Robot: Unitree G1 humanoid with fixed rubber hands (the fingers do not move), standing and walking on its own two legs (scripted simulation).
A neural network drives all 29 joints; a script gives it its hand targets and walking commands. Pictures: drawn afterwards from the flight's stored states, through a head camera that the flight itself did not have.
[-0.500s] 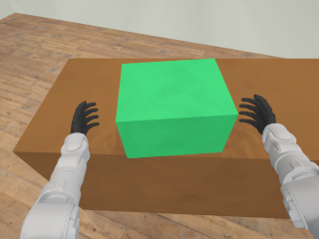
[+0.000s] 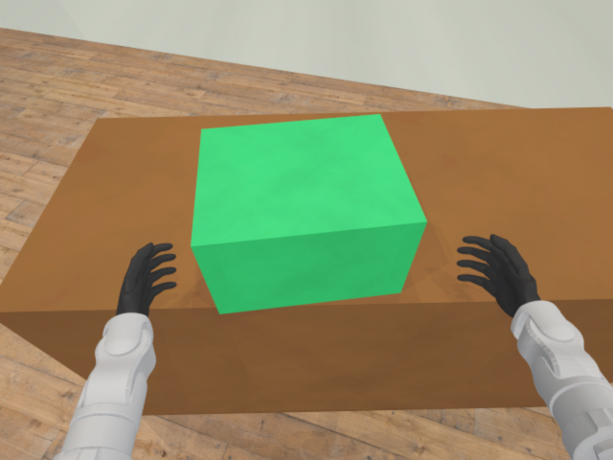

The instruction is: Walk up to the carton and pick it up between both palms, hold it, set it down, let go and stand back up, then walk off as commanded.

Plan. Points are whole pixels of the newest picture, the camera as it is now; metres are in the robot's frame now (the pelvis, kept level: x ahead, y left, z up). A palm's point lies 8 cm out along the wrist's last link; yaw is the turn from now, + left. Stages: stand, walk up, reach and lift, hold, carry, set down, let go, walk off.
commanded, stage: set down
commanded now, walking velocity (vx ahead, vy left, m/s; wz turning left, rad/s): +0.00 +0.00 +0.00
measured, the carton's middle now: (301, 211) +0.48 +0.06 +0.02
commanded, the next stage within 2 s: none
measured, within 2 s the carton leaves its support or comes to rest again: neither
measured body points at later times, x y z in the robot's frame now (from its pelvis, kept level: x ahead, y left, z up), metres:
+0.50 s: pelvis -0.01 +0.00 +0.00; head -0.01 +0.01 +0.45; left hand +0.25 +0.26 +0.04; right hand +0.27 -0.25 +0.03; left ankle +0.03 +0.12 -0.74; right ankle +0.00 -0.09 -0.74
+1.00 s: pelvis +0.00 +0.00 +0.00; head +0.01 +0.01 +0.45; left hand +0.22 +0.26 +0.02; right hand +0.23 -0.25 +0.02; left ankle +0.03 +0.12 -0.74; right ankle +0.00 -0.09 -0.74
